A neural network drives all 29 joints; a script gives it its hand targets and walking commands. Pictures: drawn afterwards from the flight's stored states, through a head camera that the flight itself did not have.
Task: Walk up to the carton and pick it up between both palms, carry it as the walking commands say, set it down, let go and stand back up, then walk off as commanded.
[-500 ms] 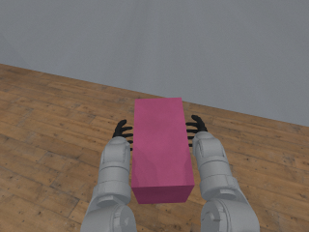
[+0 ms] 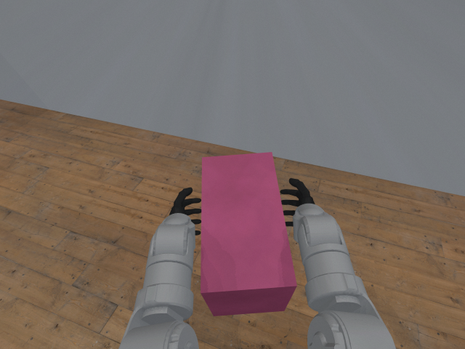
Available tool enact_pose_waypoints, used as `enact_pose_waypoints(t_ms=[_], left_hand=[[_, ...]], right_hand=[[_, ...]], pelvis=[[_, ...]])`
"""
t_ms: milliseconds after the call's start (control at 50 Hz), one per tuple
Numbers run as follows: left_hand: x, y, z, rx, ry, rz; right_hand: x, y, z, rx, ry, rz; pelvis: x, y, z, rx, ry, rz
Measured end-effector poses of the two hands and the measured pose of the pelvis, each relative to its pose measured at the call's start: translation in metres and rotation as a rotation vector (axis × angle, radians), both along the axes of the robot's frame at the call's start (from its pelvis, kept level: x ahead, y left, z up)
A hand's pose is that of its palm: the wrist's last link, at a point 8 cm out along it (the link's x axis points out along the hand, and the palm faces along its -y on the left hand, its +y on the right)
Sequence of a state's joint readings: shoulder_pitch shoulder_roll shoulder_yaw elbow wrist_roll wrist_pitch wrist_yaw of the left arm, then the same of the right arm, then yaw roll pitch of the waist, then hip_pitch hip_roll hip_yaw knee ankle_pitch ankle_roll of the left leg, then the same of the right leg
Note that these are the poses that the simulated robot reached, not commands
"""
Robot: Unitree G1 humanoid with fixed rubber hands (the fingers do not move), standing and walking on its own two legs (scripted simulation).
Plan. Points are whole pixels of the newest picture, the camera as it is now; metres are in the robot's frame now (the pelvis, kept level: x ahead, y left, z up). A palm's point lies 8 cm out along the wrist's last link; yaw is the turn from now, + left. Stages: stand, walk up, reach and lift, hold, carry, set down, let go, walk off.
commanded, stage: reach and lift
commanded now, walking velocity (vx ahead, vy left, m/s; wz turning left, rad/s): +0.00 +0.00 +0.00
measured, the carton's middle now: (242, 233) +0.34 +0.00 -0.02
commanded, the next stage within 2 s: hold in 0.38 s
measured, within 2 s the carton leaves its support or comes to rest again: neither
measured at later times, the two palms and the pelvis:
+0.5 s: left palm (179, 230) +0.30 +0.12 +0.06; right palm (308, 218) +0.31 -0.12 +0.08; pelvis -0.01 +0.00 +0.00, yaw +0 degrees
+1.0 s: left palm (180, 230) +0.30 +0.12 +0.06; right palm (309, 218) +0.31 -0.12 +0.07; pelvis -0.01 +0.00 +0.00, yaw +0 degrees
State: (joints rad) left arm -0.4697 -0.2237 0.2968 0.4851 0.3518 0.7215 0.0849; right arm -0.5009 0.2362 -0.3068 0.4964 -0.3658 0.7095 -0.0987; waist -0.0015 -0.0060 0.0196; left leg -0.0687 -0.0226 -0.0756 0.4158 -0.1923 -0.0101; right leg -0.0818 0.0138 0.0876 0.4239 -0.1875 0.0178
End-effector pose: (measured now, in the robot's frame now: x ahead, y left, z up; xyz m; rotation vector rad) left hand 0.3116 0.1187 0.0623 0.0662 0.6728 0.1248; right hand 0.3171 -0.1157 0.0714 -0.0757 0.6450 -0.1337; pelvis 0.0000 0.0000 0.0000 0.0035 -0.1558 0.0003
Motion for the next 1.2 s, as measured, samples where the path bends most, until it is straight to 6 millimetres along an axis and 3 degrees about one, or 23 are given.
enact_pose_waypoints(t_ms=[520,1200], left_hand=[[-0.014,-0.002,0.0,0.003,0.015,-0.009],[-0.012,-0.002,-0.003,0.004,0.019,-0.023]], right_hand=[[-0.012,-0.002,0.004,0.004,-0.008,0.002],[-0.009,-0.003,0.001,-0.002,-0.006,0.012]], pelvis=[[-0.009,0.0,-0.002,0.001,-0.015,0.0],[-0.004,-0.001,-0.001,0.0,-0.004,0.003]])
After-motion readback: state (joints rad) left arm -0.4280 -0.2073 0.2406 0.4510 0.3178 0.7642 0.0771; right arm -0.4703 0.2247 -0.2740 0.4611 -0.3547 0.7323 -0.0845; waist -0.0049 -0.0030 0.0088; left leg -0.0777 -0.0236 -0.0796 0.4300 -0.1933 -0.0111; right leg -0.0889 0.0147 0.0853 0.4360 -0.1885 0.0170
